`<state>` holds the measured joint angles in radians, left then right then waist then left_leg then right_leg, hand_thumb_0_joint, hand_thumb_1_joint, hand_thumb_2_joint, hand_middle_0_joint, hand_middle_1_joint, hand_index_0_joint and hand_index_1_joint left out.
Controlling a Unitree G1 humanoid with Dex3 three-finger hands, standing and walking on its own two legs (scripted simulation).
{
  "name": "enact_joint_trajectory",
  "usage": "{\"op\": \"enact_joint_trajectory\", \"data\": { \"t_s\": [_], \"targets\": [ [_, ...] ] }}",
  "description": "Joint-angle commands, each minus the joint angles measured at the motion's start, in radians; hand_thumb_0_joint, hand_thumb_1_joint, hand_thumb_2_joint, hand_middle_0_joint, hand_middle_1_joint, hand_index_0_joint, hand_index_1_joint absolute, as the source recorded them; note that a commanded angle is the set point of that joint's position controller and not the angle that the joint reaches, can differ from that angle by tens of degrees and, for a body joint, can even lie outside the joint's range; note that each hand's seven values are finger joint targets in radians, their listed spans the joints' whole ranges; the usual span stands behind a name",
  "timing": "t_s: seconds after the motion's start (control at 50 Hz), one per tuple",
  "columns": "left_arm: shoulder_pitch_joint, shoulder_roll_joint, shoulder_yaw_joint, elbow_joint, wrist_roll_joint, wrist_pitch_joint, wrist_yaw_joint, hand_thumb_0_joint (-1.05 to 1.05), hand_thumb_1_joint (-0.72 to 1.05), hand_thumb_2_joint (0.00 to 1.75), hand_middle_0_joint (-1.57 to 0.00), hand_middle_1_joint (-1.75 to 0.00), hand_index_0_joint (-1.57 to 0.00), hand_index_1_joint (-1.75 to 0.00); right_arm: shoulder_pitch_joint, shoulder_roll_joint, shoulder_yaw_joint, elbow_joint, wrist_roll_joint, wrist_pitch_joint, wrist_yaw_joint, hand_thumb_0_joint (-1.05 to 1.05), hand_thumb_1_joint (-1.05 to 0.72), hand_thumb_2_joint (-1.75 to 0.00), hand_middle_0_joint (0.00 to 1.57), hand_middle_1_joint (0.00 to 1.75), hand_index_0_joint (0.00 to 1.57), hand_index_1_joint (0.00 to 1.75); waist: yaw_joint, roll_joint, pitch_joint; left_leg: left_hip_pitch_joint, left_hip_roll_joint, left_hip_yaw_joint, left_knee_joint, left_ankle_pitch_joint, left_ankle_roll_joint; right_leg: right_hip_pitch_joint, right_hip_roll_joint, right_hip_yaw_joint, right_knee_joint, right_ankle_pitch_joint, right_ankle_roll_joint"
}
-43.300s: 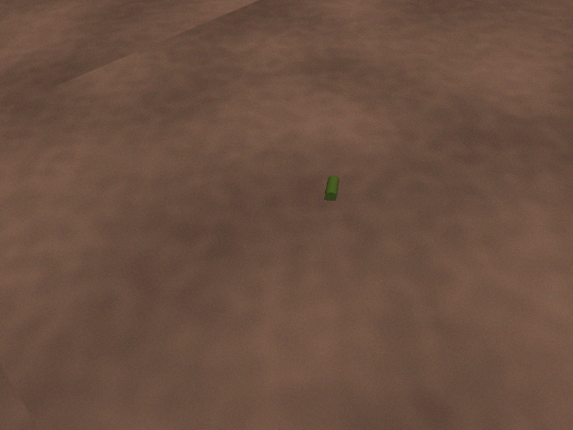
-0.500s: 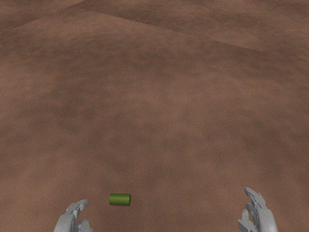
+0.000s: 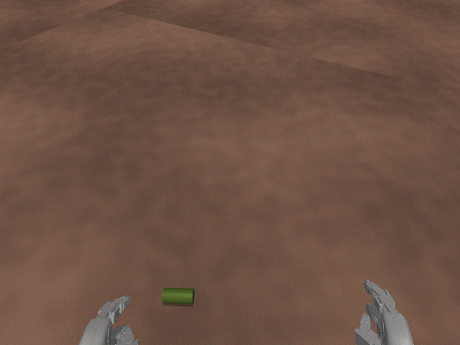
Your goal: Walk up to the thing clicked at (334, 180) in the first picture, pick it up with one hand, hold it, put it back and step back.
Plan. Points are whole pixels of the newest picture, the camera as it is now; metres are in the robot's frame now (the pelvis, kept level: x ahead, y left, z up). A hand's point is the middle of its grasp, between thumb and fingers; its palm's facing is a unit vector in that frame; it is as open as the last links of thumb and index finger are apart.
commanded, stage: home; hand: left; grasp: from above
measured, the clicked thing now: (178, 295) +0.46 +0.23 -0.69
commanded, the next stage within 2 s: stand in 0.44 s
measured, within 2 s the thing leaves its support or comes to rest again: neither
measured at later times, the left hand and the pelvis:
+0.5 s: hand out of the picture +0.16 +0.17 -0.04, palm faces +0.04 -0.98 -0.21, open 7.4 cm; pelvis +0.00 -0.01 +0.00, yaw +0 degrees
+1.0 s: hand out of the picture +0.06 +0.25 -0.11, palm faces +0.04 -0.94 -0.34, open 7.4 cm; pelvis +0.00 +0.01 +0.04, yaw +1 degrees
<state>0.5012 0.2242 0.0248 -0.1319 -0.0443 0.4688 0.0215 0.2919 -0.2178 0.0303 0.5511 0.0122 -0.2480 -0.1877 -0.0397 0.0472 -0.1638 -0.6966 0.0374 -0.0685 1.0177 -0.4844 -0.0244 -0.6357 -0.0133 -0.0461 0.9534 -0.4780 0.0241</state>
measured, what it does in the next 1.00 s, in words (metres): stands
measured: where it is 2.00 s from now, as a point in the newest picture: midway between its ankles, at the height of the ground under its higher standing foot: outside the picture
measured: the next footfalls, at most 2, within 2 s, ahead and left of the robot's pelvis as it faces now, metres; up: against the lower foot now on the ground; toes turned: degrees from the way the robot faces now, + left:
none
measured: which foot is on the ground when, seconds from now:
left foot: down 0.00-1.00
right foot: down 0.00-1.00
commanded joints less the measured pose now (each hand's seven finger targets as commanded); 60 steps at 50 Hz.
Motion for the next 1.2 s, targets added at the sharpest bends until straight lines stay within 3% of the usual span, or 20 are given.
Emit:
{"op": "enact_joint_trajectory", "data": {
  "t_s": [0.0, 0.12, 0.14, 0.16, 0.18, 0.26, 0.36, 0.38, 0.44, 0.5, 0.52, 0.54, 0.56, 0.58, 0.6, 0.66, 0.78, 0.84, 1.06, 1.18],
  "targets": [
    [-0.029, 0.101, 0.066, -0.192, 0.001, -0.050, 0.004, 0.00, 0.90, 0.90, -0.20, -0.30, -0.20, -0.30, -0.078, -0.121, -0.053, -0.165, -0.006, -0.056, -0.012, 0.00, -0.90, -0.90, 0.20, 0.30, 0.20, 0.30, 0.005, 0.013, -0.056, 0.097, -0.030, 0.025, -0.183, 0.173, 0.028, 0.021, 0.037, -0.032, -0.155, 0.155, -0.021],
    [-0.026, 0.094, 0.060, -0.181, -0.003, -0.052, 0.002, 0.00, 0.90, 0.90, -0.20, -0.30, -0.20, -0.30, -0.072, -0.118, -0.052, -0.169, -0.006, -0.052, -0.011, 0.00, -0.90, -0.90, 0.20, 0.30, 0.20, 0.30, -0.003, 0.002, -0.072, 0.104, -0.030, 0.027, -0.172, 0.205, 0.030, 0.028, 0.036, -0.029, -0.155, 0.186, -0.020],
    [-0.052, 0.122, 0.078, -0.218, -0.002, -0.054, 0.006, 0.00, 0.90, 0.90, -0.20, -0.30, -0.20, -0.30, -0.075, -0.121, -0.054, -0.170, -0.004, -0.052, -0.012, 0.00, -0.90, -0.90, 0.20, 0.30, 0.20, 0.30, 0.004, 0.001, -0.060, 0.095, -0.032, 0.032, -0.170, 0.195, 0.031, 0.024, 0.034, -0.028, -0.159, 0.178, -0.019],
    [-0.017, 0.091, 0.061, -0.159, 0.000, -0.049, 0.003, 0.00, 0.90, 0.90, -0.20, -0.30, -0.20, -0.30, -0.076, -0.120, -0.053, -0.168, -0.005, -0.052, -0.012, 0.00, -0.90, -0.90, 0.20, 0.30, 0.20, 0.30, -0.003, -0.021, -0.049, 0.090, -0.032, 0.033, -0.168, 0.190, 0.032, 0.022, 0.034, -0.028, -0.160, 0.173, -0.018],
    [-0.061, 0.125, 0.079, -0.236, -0.001, -0.058, 0.005, 0.00, 0.90, 0.90, -0.20, -0.30, -0.20, -0.30, -0.075, -0.119, -0.054, -0.169, -0.006, -0.052, -0.011, 0.00, -0.90, -0.90, 0.20, 0.30, 0.20, 0.30, 0.006, 0.000, -0.064, 0.090, -0.032, 0.032, -0.169, 0.184, 0.030, 0.023, 0.034, -0.028, -0.157, 0.167, -0.020],
    [-0.011, 0.089, 0.058, -0.171, -0.005, -0.048, 0.000, 0.00, 0.90, 0.90, -0.20, -0.30, -0.20, -0.30, -0.074, -0.122, -0.055, -0.170, -0.005, -0.050, -0.009, 0.00, -0.90, -0.90, 0.20, 0.30, 0.20, 0.30, -0.001, 0.002, -0.061, 0.098, -0.032, 0.035, -0.167, 0.194, 0.030, 0.024, 0.033, -0.025, -0.156, 0.179, -0.018],
    [-0.045, 0.117, 0.074, -0.212, -0.001, -0.056, 0.003, 0.00, 0.90, 0.90, -0.20, -0.30, -0.20, -0.30, -0.075, -0.121, -0.055, -0.171, -0.004, -0.048, -0.008, 0.00, -0.90, -0.90, 0.20, 0.30, 0.20, 0.30, 0.002, 0.010, -0.062, 0.087, -0.033, 0.033, -0.171, 0.176, 0.030, 0.016, 0.035, -0.026, -0.153, 0.162, -0.021],
    [-0.022, 0.097, 0.065, -0.180, -0.002, -0.053, 0.001, 0.00, 0.90, 0.90, -0.20, -0.30, -0.20, -0.30, -0.078, -0.118, -0.054, -0.177, -0.004, -0.048, -0.010, 0.00, -0.90, -0.90, 0.20, 0.30, 0.20, 0.30, -0.004, -0.006, -0.062, 0.090, -0.033, 0.034, -0.162, 0.183, 0.031, 0.017, 0.034, -0.025, -0.158, 0.168, -0.018],
    [-0.049, 0.127, 0.090, -0.234, -0.003, -0.060, 0.007, 0.00, 0.90, 0.90, -0.20, -0.30, -0.20, -0.30, -0.075, -0.117, -0.055, -0.176, -0.005, -0.049, -0.011, 0.00, -0.90, -0.90, 0.20, 0.30, 0.20, 0.30, 0.005, -0.009, -0.079, 0.088, -0.036, 0.039, -0.154, 0.180, 0.033, 0.029, 0.030, -0.022, -0.162, 0.170, -0.017],
    [-0.004, 0.084, 0.051, -0.179, -0.005, -0.052, 0.002, 0.00, 0.90, 0.90, -0.20, -0.30, -0.20, -0.30, -0.072, -0.118, -0.054, -0.179, -0.003, -0.048, -0.011, 0.00, -0.90, -0.90, 0.20, 0.30, 0.20, 0.30, -0.009, -0.030, -0.071, 0.094, -0.035, 0.043, -0.148, 0.198, 0.035, 0.021, 0.030, -0.018, -0.161, 0.191, -0.013],
    [-0.324, 0.190, 0.061, 0.172, 0.112, -0.272, 0.042, 0.00, 0.90, 0.90, -0.20, -0.30, -0.20, -0.30, -0.120, -0.242, -0.092, 0.072, -0.125, 0.067, 0.049, 0.00, -0.90, -0.90, 0.20, 0.30, 0.20, 0.30, 0.073, -0.072, 0.145, 0.100, -0.012, 0.003, -0.224, 0.386, 0.075, 0.225, -0.043, 0.038, -0.192, 0.201, -0.051],
    [-0.221, 0.218, 0.084, 0.329, 0.119, -0.340, 0.038, 0.00, 0.90, 0.90, -0.20, -0.30, -0.20, -0.30, -0.133, -0.245, -0.108, 0.088, -0.123, 0.108, 0.080, 0.00, -0.90, -0.90, 0.20, 0.30, 0.20, 0.30, 0.075, -0.140, 0.070, 0.166, -0.019, 0.039, -0.205, 0.375, 0.089, 0.235, -0.069, 0.123, -0.249, 0.194, -0.091],
    [-0.220, 0.237, 0.084, 0.379, 0.122, -0.373, 0.033, 0.00, 0.90, 0.90, -0.20, -0.30, -0.20, -0.30, -0.129, -0.234, -0.104, 0.080, -0.125, 0.127, 0.102, 0.00, -0.90, -0.90, 0.20, 0.30, 0.20, 0.30, 0.054, -0.152, 0.046, 0.195, -0.020, 0.041, -0.213, 0.343, 0.094, 0.238, -0.090, 0.168, -0.260, 0.194, -0.108],
    [-0.244, 0.235, 0.074, 0.402, 0.123, -0.391, 0.028, 0.00, 0.90, 0.90, -0.20, -0.30, -0.20, -0.30, -0.112, -0.229, -0.099, 0.079, -0.124, 0.142, 0.118, 0.00, -0.90, -0.90, 0.20, 0.30, 0.20, 0.30, 0.037, -0.112, 0.076, 0.190, -0.027, 0.028, -0.237, 0.327, 0.086, 0.218, -0.071, 0.153, -0.264, 0.210, -0.108],
    [-0.255, 0.228, 0.064, 0.443, 0.115, -0.409, 0.022, 0.00, 0.90, 0.90, -0.20, -0.30, -0.20, -0.30, -0.120, -0.217, -0.093, 0.091, -0.103, 0.147, 0.134, 0.00, -0.90, -0.90, 0.20, 0.30, 0.20, 0.30, 0.052, -0.065, 0.056, 0.232, -0.026, 0.014, -0.261, 0.312, 0.090, 0.266, -0.073, 0.136, -0.247, 0.253, -0.097],
    [-0.284, 0.224, 0.073, 0.561, 0.099, -0.427, 0.018, 0.00, 0.90, 0.90, -0.20, -0.30, -0.20, -0.30, -0.141, -0.217, -0.106, 0.144, -0.059, 0.160, 0.166, 0.00, -0.90, -0.90, 0.20, 0.30, 0.20, 0.30, 0.073, -0.083, 0.052, 0.300, -0.022, 0.014, -0.298, 0.323, 0.081, 0.277, -0.081, 0.120, -0.271, 0.260, -0.075],
    [-0.318, 0.200, 0.069, 0.762, 0.092, -0.459, 0.022, 0.00, 0.90, 0.90, -0.20, -0.30, -0.20, -0.30, -0.163, -0.237, -0.120, 0.227, -0.066, 0.185, 0.170, 0.00, -0.90, -0.90, 0.20, 0.30, 0.20, 0.30, 0.077, 0.004, 0.080, 0.356, 0.023, -0.058, -0.422, 0.273, 0.095, 0.318, -0.059, 0.071, -0.327, 0.218, -0.042],
    [-0.326, 0.207, 0.068, 0.844, 0.089, -0.470, 0.022, 0.00, 0.90, 0.90, -0.20, -0.30, -0.20, -0.30, -0.149, -0.240, -0.118, 0.267, -0.063, 0.192, 0.165, 0.00, -0.90, -0.90, 0.20, 0.30, 0.20, 0.30, 0.066, -0.008, 0.101, 0.379, 0.032, -0.069, -0.465, 0.350, 0.091, 0.365, -0.059, 0.066, -0.350, 0.280, -0.041],
    [-0.315, 0.237, 0.054, 1.073, 0.077, -0.481, 0.023, 0.00, 0.90, 0.90, -0.20, -0.30, -0.20, -0.30, -0.151, -0.259, -0.108, 0.403, -0.042, 0.216, 0.153, 0.00, -0.90, -0.90, 0.20, 0.30, 0.20, 0.30, 0.059, -0.019, 0.162, 0.487, 0.048, -0.068, -0.587, 0.381, 0.065, 0.467, -0.091, 0.076, -0.527, 0.321, -0.038],
    [-0.330, 0.247, 0.046, 1.147, 0.078, -0.477, 0.019, 0.00, 0.90, 0.90, -0.20, -0.30, -0.20, -0.30, -0.173, -0.265, -0.104, 0.447, -0.039, 0.229, 0.157, 0.00, -0.90, -0.90, 0.20, 0.30, 0.20, 0.30, 0.059, -0.021, 0.236, 0.456, 0.049, -0.083, -0.689, 0.195, 0.056, 0.482, -0.083, 0.065, -0.591, 0.231, -0.027]
  ]
}}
